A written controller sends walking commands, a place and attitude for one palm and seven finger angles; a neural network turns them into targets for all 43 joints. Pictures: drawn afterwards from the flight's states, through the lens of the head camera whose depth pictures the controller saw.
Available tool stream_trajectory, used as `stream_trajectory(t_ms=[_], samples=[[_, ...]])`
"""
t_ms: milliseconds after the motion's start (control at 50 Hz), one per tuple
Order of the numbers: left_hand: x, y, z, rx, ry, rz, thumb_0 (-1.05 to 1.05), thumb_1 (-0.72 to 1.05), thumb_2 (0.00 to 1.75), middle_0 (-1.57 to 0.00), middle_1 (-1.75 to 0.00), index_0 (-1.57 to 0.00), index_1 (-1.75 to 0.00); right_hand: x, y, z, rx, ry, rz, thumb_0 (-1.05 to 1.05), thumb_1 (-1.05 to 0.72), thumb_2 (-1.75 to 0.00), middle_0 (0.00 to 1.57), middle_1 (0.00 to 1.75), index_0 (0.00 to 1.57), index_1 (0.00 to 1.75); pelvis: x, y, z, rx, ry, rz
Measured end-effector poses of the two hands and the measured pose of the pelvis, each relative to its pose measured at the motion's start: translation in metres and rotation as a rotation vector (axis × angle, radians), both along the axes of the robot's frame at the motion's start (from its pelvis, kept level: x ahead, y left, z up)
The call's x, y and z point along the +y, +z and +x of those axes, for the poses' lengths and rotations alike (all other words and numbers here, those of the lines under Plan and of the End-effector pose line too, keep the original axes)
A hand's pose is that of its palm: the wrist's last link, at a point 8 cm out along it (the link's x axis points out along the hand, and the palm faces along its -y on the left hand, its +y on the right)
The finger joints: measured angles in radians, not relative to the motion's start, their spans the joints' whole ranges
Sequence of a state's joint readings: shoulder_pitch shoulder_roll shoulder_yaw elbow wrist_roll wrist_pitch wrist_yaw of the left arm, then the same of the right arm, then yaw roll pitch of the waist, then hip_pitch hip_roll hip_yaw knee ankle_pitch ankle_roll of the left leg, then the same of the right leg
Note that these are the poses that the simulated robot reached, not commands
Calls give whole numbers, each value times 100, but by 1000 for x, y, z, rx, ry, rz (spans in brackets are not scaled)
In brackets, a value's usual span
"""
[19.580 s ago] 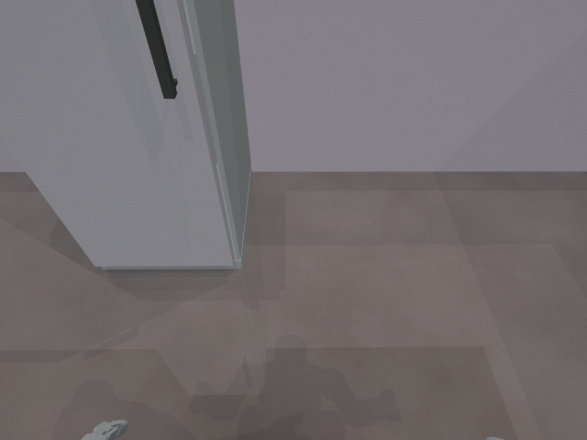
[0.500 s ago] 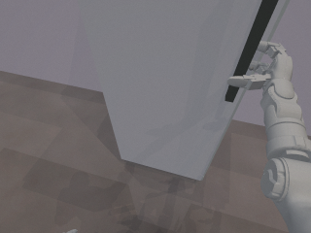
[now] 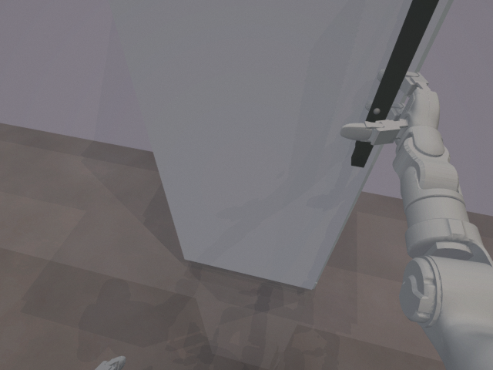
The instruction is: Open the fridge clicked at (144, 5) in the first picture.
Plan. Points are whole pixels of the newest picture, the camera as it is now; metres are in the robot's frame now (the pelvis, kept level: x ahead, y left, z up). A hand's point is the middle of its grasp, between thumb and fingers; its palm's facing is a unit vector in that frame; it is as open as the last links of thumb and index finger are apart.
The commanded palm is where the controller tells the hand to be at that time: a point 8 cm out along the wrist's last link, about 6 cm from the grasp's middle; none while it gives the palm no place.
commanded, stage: slide the fingers in behind the handle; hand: right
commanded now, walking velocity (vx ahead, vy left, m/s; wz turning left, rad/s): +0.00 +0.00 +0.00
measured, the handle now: (398, 55) +0.52 -0.16 +0.27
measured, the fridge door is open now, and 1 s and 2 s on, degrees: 0 0 0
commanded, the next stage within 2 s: grip the handle and tug to test in 0.72 s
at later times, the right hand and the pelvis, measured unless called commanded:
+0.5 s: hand (367, 111) +0.47 -0.12 +0.21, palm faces +0.17 +0.99 +0.00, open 14.0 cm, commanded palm +0.44 -0.17 +0.20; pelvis -0.01 +0.01 +0.00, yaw -1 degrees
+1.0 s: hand (366, 109) +0.48 -0.13 +0.20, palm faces +0.16 +0.99 +0.02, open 13.2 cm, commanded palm +0.45 -0.18 +0.20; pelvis -0.01 +0.00 +0.00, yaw +0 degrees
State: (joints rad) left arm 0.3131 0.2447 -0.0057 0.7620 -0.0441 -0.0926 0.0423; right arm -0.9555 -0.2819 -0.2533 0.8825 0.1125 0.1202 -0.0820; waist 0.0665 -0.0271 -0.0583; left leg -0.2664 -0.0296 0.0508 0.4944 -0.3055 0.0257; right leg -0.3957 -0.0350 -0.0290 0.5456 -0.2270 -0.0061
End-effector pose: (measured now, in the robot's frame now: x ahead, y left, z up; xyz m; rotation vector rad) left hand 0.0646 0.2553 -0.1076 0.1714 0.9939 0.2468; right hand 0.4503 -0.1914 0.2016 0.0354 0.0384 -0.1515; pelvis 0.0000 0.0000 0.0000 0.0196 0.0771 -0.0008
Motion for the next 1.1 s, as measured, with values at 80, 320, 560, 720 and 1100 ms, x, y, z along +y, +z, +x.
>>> stream_trajectory(t_ms=[80, 320, 560, 720, 1100], samples=[[2, -2, -3, 5, 5, -7, 1, 90, 90, -20, -30, -20, -30, 3, 1, -1, 3, -12, -16, -1, 50, -30, 30, 120, 31, 121, 2, 0, 1, -4, 1, -2], [4, -4, -6, 4, 8, -21, 1, 90, 90, -20, -30, -20, -30, 18, 5, -9, -8, -15, -19, -1, 50, -30, 26, 120, 30, 120, 7, 1, -2, -18, 3, -6], [6, -3, -8, 13, -15, -4, 1, 90, 90, -20, -30, -20, -30, 18, 5, -6, 11, -16, -30, -1, 50, -30, 28, 120, 30, 120, 7, 0, -10, -12, -11, -3], [4, -4, -20, 31, -3, -5, 1, 90, 90, -20, -30, -20, -30, 18, 4, -2, -4, -9, -18, -1, 50, -30, 29, 120, 30, 120, 4, 0, -11, -2, -6, -2], [-4, -4, -39, 57, 30, -1, 1, 90, 90, -20, -30, -20, -30, 12, -1, 6, -6, -5, -13, -1, 21, -42, 33, 124, 36, 126, -5, -1, -10, 9, 7, 3]])
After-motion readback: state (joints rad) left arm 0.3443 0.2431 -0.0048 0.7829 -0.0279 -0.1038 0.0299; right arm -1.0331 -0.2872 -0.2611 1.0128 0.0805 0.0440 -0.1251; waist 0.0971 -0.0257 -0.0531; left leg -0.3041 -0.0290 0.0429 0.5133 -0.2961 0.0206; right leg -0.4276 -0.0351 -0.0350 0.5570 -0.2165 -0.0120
